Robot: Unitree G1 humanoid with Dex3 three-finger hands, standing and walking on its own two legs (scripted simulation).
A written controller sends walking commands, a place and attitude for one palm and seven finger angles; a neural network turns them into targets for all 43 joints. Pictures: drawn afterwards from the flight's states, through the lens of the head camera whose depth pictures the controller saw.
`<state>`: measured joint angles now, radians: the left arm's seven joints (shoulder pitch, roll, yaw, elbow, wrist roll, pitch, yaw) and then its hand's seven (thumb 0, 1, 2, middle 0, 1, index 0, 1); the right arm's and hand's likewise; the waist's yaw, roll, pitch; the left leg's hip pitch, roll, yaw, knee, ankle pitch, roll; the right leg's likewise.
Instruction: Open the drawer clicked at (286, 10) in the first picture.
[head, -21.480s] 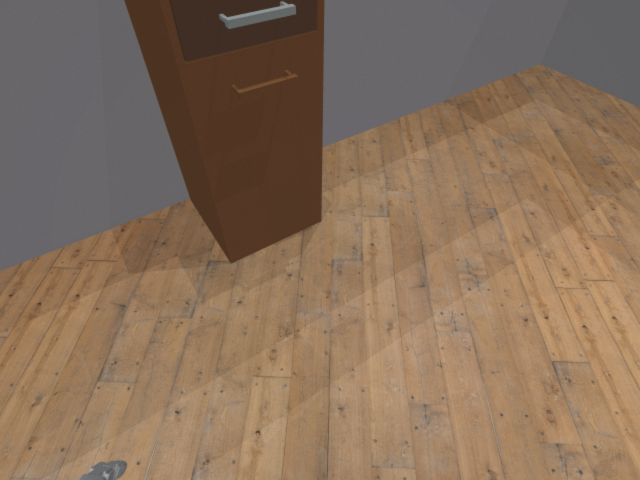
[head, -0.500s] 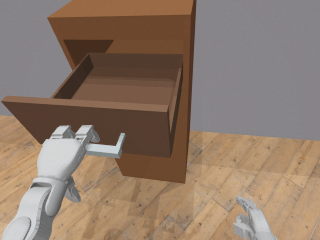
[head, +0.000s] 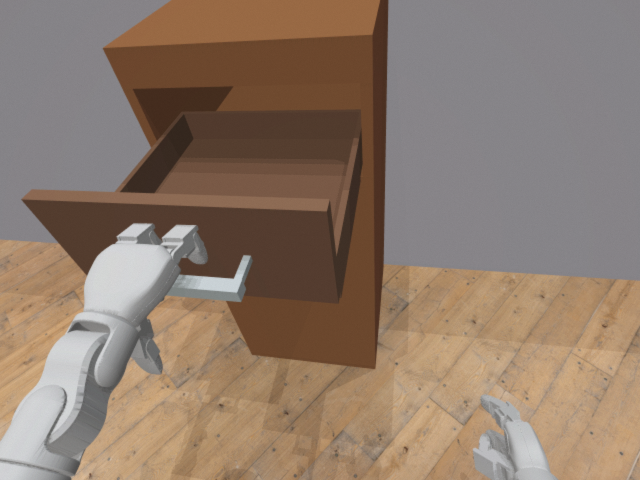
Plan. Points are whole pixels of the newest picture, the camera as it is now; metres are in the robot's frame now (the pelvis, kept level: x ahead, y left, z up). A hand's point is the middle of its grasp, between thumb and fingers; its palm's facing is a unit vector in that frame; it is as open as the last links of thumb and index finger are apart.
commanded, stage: lift the hand off the handle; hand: left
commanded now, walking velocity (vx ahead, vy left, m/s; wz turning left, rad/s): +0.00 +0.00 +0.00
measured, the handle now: (177, 272) +0.31 +0.24 +0.12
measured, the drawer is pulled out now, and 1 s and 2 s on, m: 0.29 0.29 0.29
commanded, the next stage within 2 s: draw the hand back to the body in 0.96 s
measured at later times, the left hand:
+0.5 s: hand (130, 249) +0.27 +0.24 +0.20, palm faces +0.18 +0.01 -0.98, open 13.6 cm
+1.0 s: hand (103, 193) +0.29 +0.25 +0.26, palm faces +0.22 +0.03 -0.98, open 13.9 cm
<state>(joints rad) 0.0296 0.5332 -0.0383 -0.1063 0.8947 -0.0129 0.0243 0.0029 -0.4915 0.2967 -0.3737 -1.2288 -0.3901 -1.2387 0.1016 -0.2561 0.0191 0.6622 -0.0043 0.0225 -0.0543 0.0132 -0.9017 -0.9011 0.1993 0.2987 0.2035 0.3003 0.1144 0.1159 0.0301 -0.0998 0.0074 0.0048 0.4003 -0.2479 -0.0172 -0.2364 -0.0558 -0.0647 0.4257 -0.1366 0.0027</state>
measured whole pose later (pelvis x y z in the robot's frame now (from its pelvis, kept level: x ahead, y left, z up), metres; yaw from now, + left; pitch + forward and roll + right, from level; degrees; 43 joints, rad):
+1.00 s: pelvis -0.02 -0.01 +0.00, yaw -1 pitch -3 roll +2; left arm -0.29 0.74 0.12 -0.17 0.72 0.13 -0.30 0.00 -0.50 0.30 -0.32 -1.20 -0.32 -1.20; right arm 0.10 -0.31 0.05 0.60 0.04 0.05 0.00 0.01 -0.90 -0.90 0.20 0.30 0.20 0.30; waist 0.10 0.13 -0.01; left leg -0.16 0.01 0.02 0.46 -0.25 -0.02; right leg -0.30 -0.06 -0.05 0.48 -0.13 0.00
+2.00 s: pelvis +0.00 +0.00 +0.00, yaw -1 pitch -6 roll +0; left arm 0.04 0.36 0.48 -0.54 -0.07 -0.24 0.10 0.00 -0.20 0.43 -0.29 -1.01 -0.29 -1.00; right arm 0.20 -0.22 0.03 0.71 -0.01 -0.18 -0.07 0.01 -0.90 -0.90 0.20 0.30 0.21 0.30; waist 0.07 0.05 0.07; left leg -0.04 0.05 0.02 0.42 -0.28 -0.03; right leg -0.15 -0.01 -0.05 0.38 -0.12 -0.01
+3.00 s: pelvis -0.01 +0.02 -0.01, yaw -1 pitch +0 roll -1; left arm 0.25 0.48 0.61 -0.71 -0.04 -0.27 0.13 0.01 0.88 0.89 -0.21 -0.31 -0.21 -0.30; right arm 0.16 -0.24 -0.01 0.60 0.00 -0.07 -0.06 0.01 -0.90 -0.90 0.20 0.30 0.21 0.30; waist 0.00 0.03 0.03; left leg -0.23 0.02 0.02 0.53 -0.29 0.00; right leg -0.32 -0.04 -0.04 0.44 -0.10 0.02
